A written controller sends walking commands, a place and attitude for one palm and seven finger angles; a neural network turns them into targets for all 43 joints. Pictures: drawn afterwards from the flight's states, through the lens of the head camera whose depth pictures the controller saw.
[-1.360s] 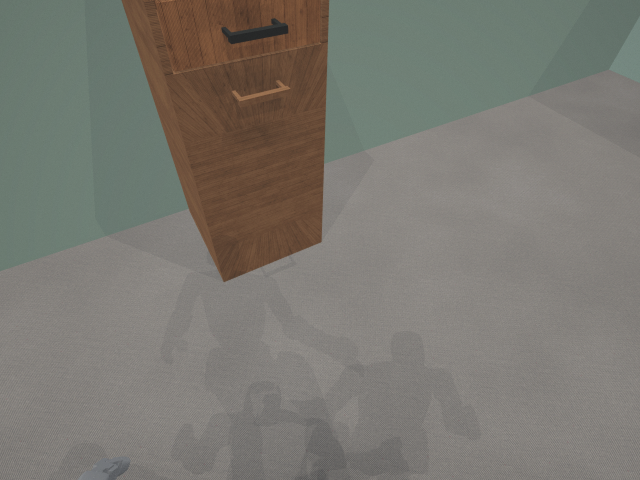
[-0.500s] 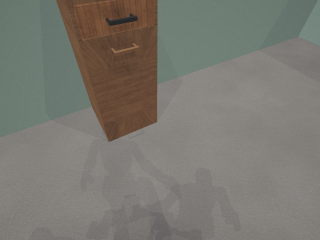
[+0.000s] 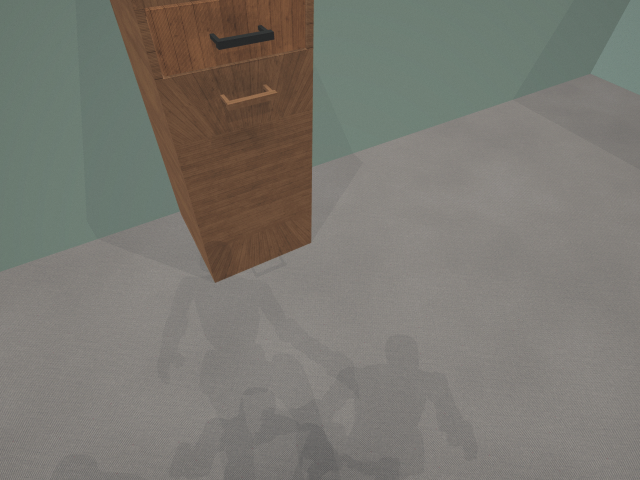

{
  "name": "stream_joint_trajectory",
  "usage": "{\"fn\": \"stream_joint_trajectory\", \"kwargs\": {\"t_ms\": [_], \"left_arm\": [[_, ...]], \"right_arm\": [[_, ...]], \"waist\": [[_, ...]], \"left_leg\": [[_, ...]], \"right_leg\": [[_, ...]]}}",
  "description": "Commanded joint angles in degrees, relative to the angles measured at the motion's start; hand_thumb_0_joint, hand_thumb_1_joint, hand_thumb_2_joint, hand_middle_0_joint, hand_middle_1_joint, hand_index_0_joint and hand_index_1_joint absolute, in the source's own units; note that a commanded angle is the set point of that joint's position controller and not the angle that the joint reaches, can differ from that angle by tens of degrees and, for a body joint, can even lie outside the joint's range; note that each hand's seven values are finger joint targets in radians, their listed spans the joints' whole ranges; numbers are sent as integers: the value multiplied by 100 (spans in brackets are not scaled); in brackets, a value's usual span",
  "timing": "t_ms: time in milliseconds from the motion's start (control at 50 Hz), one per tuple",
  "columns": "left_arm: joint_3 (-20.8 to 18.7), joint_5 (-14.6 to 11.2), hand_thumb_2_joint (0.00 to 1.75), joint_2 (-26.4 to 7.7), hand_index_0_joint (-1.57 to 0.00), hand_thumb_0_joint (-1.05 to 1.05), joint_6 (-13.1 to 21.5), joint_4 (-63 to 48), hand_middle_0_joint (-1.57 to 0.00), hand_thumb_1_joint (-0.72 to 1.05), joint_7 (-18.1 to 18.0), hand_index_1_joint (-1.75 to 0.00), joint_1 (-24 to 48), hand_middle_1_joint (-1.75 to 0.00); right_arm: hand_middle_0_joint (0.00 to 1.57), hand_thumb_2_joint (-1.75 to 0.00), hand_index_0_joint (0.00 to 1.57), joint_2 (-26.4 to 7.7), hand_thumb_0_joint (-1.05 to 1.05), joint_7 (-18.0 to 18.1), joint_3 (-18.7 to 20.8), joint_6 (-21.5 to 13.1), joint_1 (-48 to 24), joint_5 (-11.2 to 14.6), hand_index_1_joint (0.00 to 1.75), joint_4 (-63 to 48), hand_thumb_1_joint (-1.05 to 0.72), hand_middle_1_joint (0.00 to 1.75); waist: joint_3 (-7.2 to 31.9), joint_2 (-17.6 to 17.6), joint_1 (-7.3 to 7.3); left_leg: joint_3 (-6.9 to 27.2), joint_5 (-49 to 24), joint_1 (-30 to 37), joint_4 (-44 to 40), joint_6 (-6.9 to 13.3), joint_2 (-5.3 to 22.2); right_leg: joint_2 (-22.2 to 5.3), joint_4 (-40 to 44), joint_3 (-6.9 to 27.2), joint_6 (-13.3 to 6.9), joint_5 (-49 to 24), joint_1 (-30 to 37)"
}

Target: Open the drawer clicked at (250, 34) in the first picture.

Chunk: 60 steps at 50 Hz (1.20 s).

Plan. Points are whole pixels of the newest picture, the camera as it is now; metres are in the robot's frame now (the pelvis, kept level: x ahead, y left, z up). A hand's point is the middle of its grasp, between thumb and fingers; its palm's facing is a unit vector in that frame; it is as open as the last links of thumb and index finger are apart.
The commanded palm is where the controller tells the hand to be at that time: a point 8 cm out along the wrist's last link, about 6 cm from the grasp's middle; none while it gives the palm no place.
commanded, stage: look at it before walking up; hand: left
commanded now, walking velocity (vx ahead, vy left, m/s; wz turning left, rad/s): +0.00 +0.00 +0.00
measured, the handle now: (241, 36) +1.03 +0.25 +0.12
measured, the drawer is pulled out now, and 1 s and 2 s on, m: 0.00 0.00 0.00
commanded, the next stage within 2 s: walk to a spot facing it in 0.18 s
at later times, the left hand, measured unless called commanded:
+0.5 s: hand out of the picture +0.07 +0.23 -0.17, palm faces -0.07 -0.95 -0.31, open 7.4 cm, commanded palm none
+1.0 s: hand out of the picture +0.06 +0.15 -0.16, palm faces -0.22 -0.95 -0.23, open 7.4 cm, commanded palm none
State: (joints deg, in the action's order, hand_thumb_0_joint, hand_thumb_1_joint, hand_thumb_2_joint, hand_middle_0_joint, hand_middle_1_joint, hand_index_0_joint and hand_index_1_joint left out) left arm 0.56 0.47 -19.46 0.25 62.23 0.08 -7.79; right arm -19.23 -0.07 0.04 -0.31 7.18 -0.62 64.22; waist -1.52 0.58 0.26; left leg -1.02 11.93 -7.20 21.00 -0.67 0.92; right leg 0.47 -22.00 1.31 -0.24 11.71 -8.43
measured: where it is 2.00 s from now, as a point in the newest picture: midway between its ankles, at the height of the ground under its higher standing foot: (356, 437)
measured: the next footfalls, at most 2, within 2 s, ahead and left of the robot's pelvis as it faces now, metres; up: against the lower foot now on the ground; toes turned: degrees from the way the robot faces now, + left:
left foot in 1.26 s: +0.23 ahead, +0.07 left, +0.00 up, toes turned -25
right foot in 1.84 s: +0.35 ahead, -0.21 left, +0.00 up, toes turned -58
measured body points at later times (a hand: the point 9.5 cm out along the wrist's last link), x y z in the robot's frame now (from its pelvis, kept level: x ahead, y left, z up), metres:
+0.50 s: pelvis +0.00 +0.00 -0.01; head +0.01 +0.00 +0.44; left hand +0.07 +0.28 -0.15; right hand +0.07 -0.28 -0.14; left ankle +0.00 +0.13 -0.75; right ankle +0.00 -0.12 -0.75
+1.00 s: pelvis +0.02 -0.04 +0.00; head +0.04 -0.06 +0.45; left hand +0.07 +0.20 -0.14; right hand +0.04 -0.32 -0.14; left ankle +0.07 +0.13 -0.66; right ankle -0.01 -0.10 -0.75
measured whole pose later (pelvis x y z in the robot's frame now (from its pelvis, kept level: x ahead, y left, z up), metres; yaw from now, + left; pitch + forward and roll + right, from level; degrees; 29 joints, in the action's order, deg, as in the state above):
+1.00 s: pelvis +0.02 -0.04 +0.00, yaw -19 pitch +2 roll +1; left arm -2.4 0.9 -9.6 1.3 56.2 0.7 -22.7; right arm -14.9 -0.5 4.2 1.5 9.1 -1.8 54.8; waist -0.5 -1.0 -2.5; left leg 0.6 14.8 -29.6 59.9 -4.1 4.8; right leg 5.5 -21.6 7.1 -4.6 11.4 -11.1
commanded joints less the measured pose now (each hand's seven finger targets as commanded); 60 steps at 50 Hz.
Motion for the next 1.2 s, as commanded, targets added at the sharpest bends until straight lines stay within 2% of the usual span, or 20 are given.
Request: {"fn": "stream_joint_trajectory", "kwargs": {"t_ms": [0,280,360,440,500,520,540,580,620,640,660,680,700,740,780,860,960,1120,1160,1180], "left_arm": [[-246,17,90,-1195,-20,0,142,-367,-20,90,-72,-30,256,-30],[-255,22,90,-1211,-20,0,133,-355,-20,90,-68,-30,252,-30],[-198,19,90,-576,-20,0,-92,-418,-20,90,-98,-30,-113,-30],[-303,54,90,-568,-20,0,-212,-703,-20,90,-58,-30,-234,-30],[-356,62,90,-455,-20,0,-255,-887,-20,90,-12,-30,-357,-30],[-367,61,90,-376,-20,0,-270,-944,-20,90,0,-30,-393,-30],[-396,62,90,-274,-20,0,-293,-1006,-20,90,13,-30,-456,-30],[-450,58,90,-213,-20,0,-305,-1069,-20,90,37,-30,-648,-30],[-525,96,90,-257,-20,0,-245,-964,-20,90,63,-30,-1215,-30],[-609,156,90,-633,-20,0,-165,-926,-20,90,33,-30,-1518,-30],[-669,147,90,-1077,-20,0,-108,-993,-20,90,-38,-30,-1565,-30],[-674,71,90,-961,-20,0,-131,-1061,-20,90,-99,-30,-1509,-30],[-682,67,90,-790,-20,0,-104,-1148,-20,90,-101,-30,-1215,-30],[-609,48,90,-478,-20,0,-13,-1222,-20,90,-92,-30,-916,-30],[-599,34,90,-389,-20,0,101,-1147,-20,90,-52,-30,-1098,-30],[-605,33,90,-242,-20,0,203,-970,-20,90,-18,-30,-1581,-30],[-600,72,90,-130,-20,0,263,-879,-20,90,-22,-30,-1883,-30],[-640,124,90,-274,-20,0,232,-893,-20,90,-70,-30,-1785,-30],[-667,116,90,-338,-20,0,212,-1010,-20,90,-70,-30,-1516,-30],[-695,100,90,-366,-20,0,203,-1052,-20,90,-70,-30,-1264,-30]], "right_arm": [[20,-90,20,-1169,0,86,209,-159,-325,13,30,-378,-90,30],[20,-90,20,-1213,0,99,218,-169,-374,11,30,-383,-90,30],[20,-90,20,-526,0,151,153,-32,70,-3,30,-434,-90,30],[20,-90,20,-660,0,191,310,71,137,-13,30,-727,-90,30],[20,-90,20,-747,0,200,425,85,59,-25,30,-955,-90,30],[20,-90,20,-764,0,195,454,69,47,-21,30,-997,-90,30],[20,-90,20,-752,0,188,479,51,-16,-32,30,-1058,-90,30],[20,-90,20,-691,0,184,507,45,-209,-50,30,-1213,-90,30],[20,-90,20,-642,0,165,542,92,-472,-47,30,-1324,-90,30],[20,-90,20,-329,0,126,491,158,-382,-14,30,-1398,-90,30],[20,-90,20,60,0,97,397,177,-314,-16,30,-1623,-90,30],[20,-90,20,-164,0,97,428,200,-346,-20,30,-1632,-90,30],[20,-90,20,-202,0,50,455,181,-417,-29,30,-1605,-90,30],[20,-90,20,-232,0,5,478,98,-338,-72,30,-1483,-90,30],[20,-90,20,-89,0,-23,478,62,-198,-95,30,-1414,-90,30],[20,-90,20,41,0,-27,478,15,-113,-110,30,-1397,-90,30],[20,-90,20,114,0,-23,450,-67,-411,-96,30,-1606,-90,30],[20,-90,20,219,0,-44,424,-196,-700,-6,30,-1918,-90,30],[20,-90,20,187,0,-18,431,-240,-426,21,30,-1905,-90,30],[20,-90,20,165,0,6,450,-267,-8,31,30,-1781,-90,30]], "waist": [[235,-32,-19],[256,-33,-25],[281,-52,12],[185,-214,14],[203,-639,-20],[214,-901,-42],[221,-1170,-78],[182,-1150,-190],[205,-548,-536],[202,973,-634],[92,2273,-544],[113,1504,-528],[-133,1356,-429],[-193,584,-254],[66,326,-210],[199,427,-266],[88,628,-378],[-49,849,-447],[-84,851,-274],[-21,903,-26]], "left_leg": [[552,-563,25,-369,211,610],[512,-758,163,-374,213,642],[162,-949,232,74,107,711],[181,-629,116,221,222,968],[354,-745,-37,155,483,1414],[496,-1055,-58,57,679,1688],[530,-1449,-77,-12,901,1954],[273,-1780,-412,262,954,2070],[-336,-1109,-993,1437,452,1601],[-824,782,-1656,2900,-26,784],[-499,2483,-2792,4271,-254,14],[237,2116,-2715,4590,-147,202],[313,1626,-2861,4622,-109,363],[306,904,-2749,4578,-166,488],[229,563,-2728,4376,-230,433],[198,261,-3042,4235,-314,397],[178,310,-3248,3729,-386,431],[73,751,-2293,2104,-267,118],[80,685,-1418,1547,-201,24],[41,369,-731,1049,-189,-28]], "right_leg": [[-703,424,598,-148,-684,-67],[-694,383,590,-146,-942,-70],[-621,-114,675,-78,-1512,-411],[-379,-730,666,-60,-1310,-948],[-124,-1668,416,11,-655,-1210],[-31,-2213,249,61,327,-1361],[-37,-2686,16,123,1288,-1444],[-277,-2707,18,102,1647,-1144],[-281,-1465,-50,77,398,-371],[-921,-121,1218,-108,-106,-113],[-2040,880,3526,-644,-292,-108],[-2017,1178,3431,-923,897,-222],[-1696,1363,3336,-839,1984,-464],[-1423,1170,2966,-823,1894,-530],[-1189,1011,2541,-851,1238,-134],[-990,960,2333,-813,802,390],[-1024,955,2512,-1013,494,557],[-994,672,2731,-1089,-128,190],[-909,439,2689,-1017,-279,-396],[-722,162,2501,-879,-211,-768]]}}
